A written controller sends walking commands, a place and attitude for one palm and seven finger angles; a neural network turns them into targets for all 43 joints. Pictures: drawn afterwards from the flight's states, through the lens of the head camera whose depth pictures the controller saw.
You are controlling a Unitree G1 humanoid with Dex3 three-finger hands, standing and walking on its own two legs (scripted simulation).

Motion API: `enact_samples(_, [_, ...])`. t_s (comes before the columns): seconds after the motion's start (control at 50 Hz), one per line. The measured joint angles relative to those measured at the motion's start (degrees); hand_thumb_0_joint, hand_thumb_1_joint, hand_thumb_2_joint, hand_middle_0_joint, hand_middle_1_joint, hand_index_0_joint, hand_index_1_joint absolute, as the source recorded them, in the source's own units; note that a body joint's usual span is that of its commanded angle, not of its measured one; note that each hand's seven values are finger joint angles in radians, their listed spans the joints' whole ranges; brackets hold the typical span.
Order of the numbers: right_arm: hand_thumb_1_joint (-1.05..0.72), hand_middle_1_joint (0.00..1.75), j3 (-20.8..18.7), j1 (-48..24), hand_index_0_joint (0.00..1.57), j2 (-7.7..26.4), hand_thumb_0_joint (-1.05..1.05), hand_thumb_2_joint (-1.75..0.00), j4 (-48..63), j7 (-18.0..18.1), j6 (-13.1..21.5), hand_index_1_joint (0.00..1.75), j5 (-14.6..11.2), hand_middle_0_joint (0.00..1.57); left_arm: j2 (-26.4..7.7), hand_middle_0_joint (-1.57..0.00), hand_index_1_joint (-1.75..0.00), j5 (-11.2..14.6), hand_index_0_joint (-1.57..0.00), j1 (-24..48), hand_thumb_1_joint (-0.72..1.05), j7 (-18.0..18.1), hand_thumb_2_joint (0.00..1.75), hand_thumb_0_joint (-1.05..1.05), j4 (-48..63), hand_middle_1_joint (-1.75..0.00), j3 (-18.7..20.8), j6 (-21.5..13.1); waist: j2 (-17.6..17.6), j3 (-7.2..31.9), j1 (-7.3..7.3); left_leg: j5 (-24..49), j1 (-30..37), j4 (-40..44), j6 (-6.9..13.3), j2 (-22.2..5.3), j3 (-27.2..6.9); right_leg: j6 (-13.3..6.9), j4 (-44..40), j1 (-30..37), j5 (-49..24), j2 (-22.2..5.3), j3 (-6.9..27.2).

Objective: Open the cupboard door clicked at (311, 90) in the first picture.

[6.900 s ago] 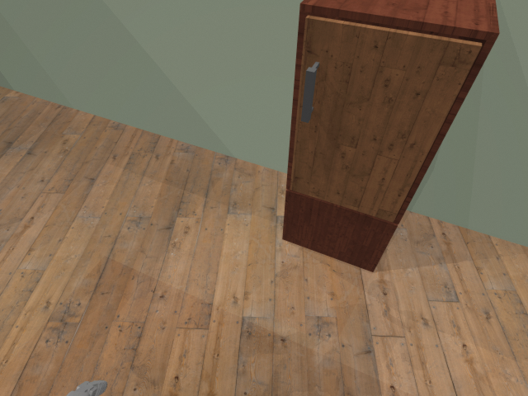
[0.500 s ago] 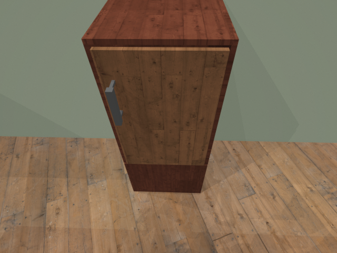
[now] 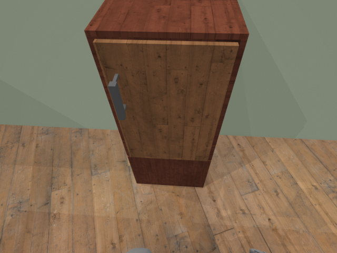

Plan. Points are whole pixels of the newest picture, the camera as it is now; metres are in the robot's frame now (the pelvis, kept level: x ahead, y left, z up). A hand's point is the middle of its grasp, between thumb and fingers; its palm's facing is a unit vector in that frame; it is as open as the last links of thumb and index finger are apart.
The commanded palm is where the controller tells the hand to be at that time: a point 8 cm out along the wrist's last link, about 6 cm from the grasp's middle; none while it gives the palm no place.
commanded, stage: come to a stop and stand still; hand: left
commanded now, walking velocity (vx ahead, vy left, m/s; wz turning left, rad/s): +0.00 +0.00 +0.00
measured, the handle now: (119, 97) +0.53 +0.21 +0.03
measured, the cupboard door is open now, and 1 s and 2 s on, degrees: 0 0 0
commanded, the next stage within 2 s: look again from close up in 0.54 s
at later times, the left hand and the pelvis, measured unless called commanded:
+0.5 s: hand out of the picture -0.01 +0.24 -0.16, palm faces +0.00 -0.97 -0.25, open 7.4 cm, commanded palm none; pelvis -0.04 +0.05 +0.00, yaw +0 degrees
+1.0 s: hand out of the picture +0.03 +0.21 -0.17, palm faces -0.01 -0.98 -0.19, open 7.4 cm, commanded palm none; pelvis +0.01 +0.04 +0.00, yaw -1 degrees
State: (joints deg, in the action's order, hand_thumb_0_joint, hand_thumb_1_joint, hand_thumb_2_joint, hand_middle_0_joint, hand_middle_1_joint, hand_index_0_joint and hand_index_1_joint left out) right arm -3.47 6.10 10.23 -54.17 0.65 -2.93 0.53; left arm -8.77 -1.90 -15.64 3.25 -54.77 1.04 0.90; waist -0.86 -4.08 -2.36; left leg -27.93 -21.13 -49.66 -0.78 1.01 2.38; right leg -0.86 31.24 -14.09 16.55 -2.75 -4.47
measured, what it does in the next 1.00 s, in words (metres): steps on the spot: left foot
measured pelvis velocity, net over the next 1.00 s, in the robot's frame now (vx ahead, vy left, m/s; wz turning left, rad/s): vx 0.01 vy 0.04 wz -0.01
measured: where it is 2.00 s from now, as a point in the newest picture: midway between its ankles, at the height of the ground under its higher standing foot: outside the picture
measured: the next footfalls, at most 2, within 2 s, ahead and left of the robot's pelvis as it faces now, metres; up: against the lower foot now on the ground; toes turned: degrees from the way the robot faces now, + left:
left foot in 0.10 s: +0.02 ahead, +0.11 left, +0.00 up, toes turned +1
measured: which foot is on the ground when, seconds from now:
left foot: up 0.00-0.08, down 0.10-1.00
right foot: down 0.00-1.00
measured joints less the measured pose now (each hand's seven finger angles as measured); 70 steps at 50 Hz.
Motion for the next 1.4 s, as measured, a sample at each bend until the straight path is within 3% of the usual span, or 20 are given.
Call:
enact_samples(0.1, [-0.91,0.30,0.66,2.56,0.20,1.00,0.00,-0.90,4.41,-0.72,1.81,0.30,-0.26,0.20,-0.89,-0.20,-0.30,0.51,-0.21,-2.24,0.90,-0.10,0.90,0.00,2.12,-0.30,-0.95,-0.52,-0.77,1.46,1.45,10.33,6.65,15.85,1.40,-0.33,-0.61,1.49,2.94,-2.16,0.37,0.15,0.50])
enact_samples(0.18, [-0.91,0.30,1.76,5.05,0.20,0.98,0.00,-0.90,3.38,-0.49,2.13,0.30,0.48,0.20,-2.06,-0.20,-0.30,0.71,-0.21,-0.40,0.90,-0.39,0.90,0.01,1.51,-0.30,-0.67,0.88,-0.20,1.97,0.95,9.66,6.60,14.74,3.75,0.44,-0.29,2.16,2.57,-1.41,-0.32,-0.46,0.85])
enact_samples(0.42, [-0.92,0.30,3.16,10.70,0.20,1.22,0.00,-0.90,-1.46,-0.59,2.01,0.30,0.90,0.20,-3.53,-0.20,-0.30,0.61,-0.20,-0.73,0.91,-1.73,0.90,0.01,-0.02,-0.30,-1.19,0.46,-0.28,3.55,2.37,14.60,7.06,21.50,5.15,2.25,0.22,1.68,-2.80,-1.47,-2.60,-0.01,4.50])
enact_samples(0.86, [-0.91,0.30,3.94,8.66,0.20,-0.23,0.00,-0.90,-6.77,0.14,4.47,0.30,0.03,0.20,-0.78,-0.20,-0.30,1.08,-0.20,-1.32,0.91,-1.45,0.90,0.01,-5.74,-0.30,-2.53,-0.94,1.36,2.11,1.87,12.15,9.89,22.49,4.66,2.06,0.66,3.05,-3.51,0.78,-2.41,0.82,6.24])
enact_samples(1.26, [-0.91,0.30,3.78,5.57,0.20,1.18,0.00,-0.90,-7.04,0.66,4.58,0.30,0.02,0.20,-3.30,-0.20,-0.30,1.14,-0.20,3.42,0.91,-0.88,0.90,0.00,-4.50,-0.30,-1.63,-1.25,1.26,2.09,2.07,9.50,12.24,22.06,3.83,1.28,0.15,2.51,-3.51,3.41,0.30,1.57,5.72])
enact_samples(1.28, [-0.91,0.30,3.50,6.76,0.20,1.22,0.00,-0.90,-4.61,0.64,5.02,0.30,-0.65,0.20,-2.99,-0.20,-0.30,3.04,-0.21,0.89,0.91,-1.01,0.90,0.01,4.24,-0.30,0.60,2.19,1.26,2.18,2.22,9.22,11.55,21.50,3.71,1.25,-0.10,2.45,-3.16,2.87,0.39,1.58,5.45])
enact_samples(1.3, [-0.91,0.30,3.39,8.43,0.20,1.05,0.00,-0.90,-2.06,1.30,7.45,0.30,-0.91,0.20,-2.89,-0.20,-0.30,4.11,-0.21,-2.26,0.90,-0.79,0.90,0.01,14.77,-0.31,2.44,2.59,1.73,2.22,1.84,9.30,11.58,21.92,3.66,1.51,-0.07,1.86,-1.73,1.94,0.58,1.29,5.12])
enact_samples(1.36, [-0.91,0.30,2.28,11.23,0.20,0.79,0.01,-0.90,4.10,1.92,14.87,0.30,-1.20,0.20,-2.80,-0.20,-0.31,7.94,-0.21,-7.68,0.89,0.42,0.89,0.02,37.03,-0.32,4.32,-2.04,2.22,3.88,2.24,9.99,10.43,22.31,3.29,2.56,-0.29,0.25,3.92,-1.94,1.13,-0.13,2.71])
enact_samples(1.4, [-0.91,0.30,1.42,11.06,0.20,1.22,0.01,-0.90,7.83,1.24,16.95,0.30,-0.61,0.20,-2.32,-0.20,-0.33,9.98,-0.21,-6.82,0.87,-2.04,0.88,0.01,43.04,-0.33,6.36,-7.84,1.44,6.04,2.99,8.55,5.48,17.86,3.16,2.54,-0.94,0.25,5.19,-4.94,2.74,-0.34,1.70])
